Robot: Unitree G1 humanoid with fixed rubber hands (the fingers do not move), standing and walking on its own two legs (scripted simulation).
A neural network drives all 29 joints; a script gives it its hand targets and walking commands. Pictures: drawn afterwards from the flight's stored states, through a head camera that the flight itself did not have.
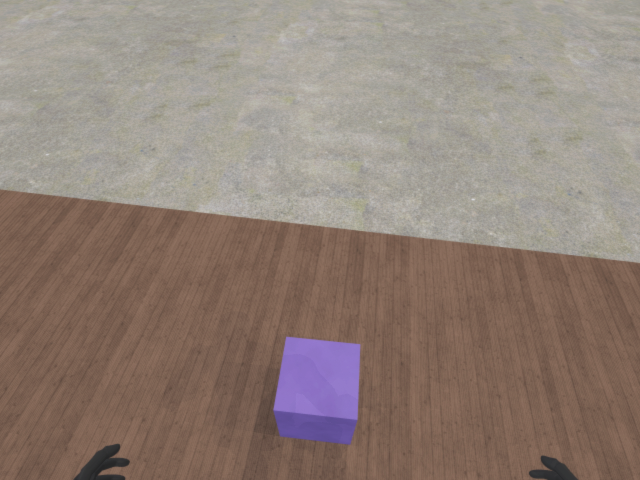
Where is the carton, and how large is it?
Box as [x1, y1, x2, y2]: [273, 337, 359, 444]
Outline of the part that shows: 286,337 273,409 280,436 349,444 357,419 359,344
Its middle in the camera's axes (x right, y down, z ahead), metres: +0.00 +0.44 +1.11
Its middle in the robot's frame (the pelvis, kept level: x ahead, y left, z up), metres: +0.44 +0.02 -0.66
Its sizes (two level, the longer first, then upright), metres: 0.210 0.200 0.250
